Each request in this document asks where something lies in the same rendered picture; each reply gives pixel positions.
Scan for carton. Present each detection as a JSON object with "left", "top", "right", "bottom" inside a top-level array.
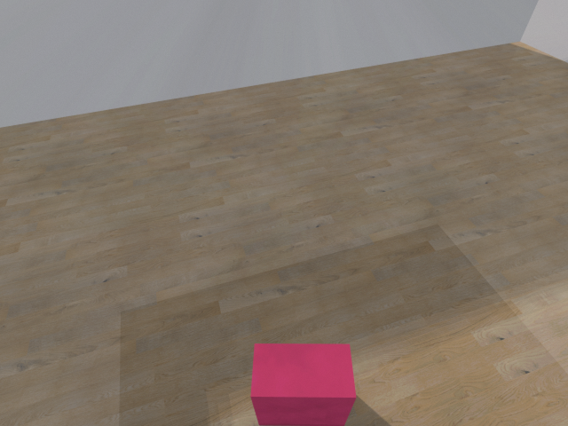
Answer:
[{"left": 250, "top": 343, "right": 356, "bottom": 426}]

